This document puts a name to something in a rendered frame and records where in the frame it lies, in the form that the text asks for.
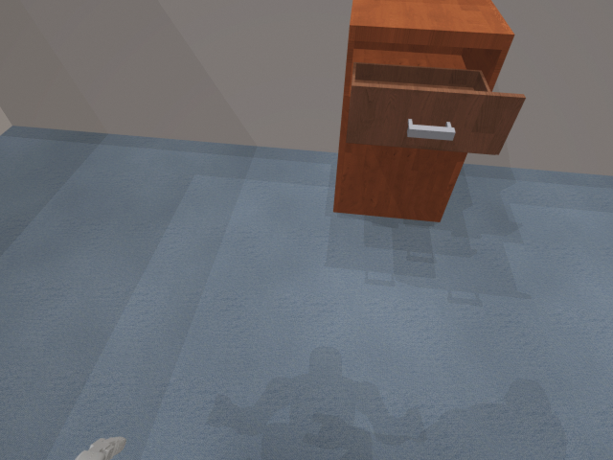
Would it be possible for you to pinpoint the drawer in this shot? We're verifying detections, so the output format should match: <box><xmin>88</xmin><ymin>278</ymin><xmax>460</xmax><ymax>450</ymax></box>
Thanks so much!
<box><xmin>346</xmin><ymin>62</ymin><xmax>526</xmax><ymax>155</ymax></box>

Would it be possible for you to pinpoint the cabinet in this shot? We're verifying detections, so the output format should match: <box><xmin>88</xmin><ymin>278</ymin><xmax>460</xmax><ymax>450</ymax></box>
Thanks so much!
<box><xmin>333</xmin><ymin>0</ymin><xmax>514</xmax><ymax>222</ymax></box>

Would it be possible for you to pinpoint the left robot hand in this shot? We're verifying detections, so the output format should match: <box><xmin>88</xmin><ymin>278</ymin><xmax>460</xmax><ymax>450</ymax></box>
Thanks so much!
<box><xmin>75</xmin><ymin>437</ymin><xmax>126</xmax><ymax>460</ymax></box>

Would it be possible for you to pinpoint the handle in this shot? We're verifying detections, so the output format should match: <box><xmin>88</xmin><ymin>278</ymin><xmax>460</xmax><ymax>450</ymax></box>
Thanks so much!
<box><xmin>407</xmin><ymin>119</ymin><xmax>456</xmax><ymax>141</ymax></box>

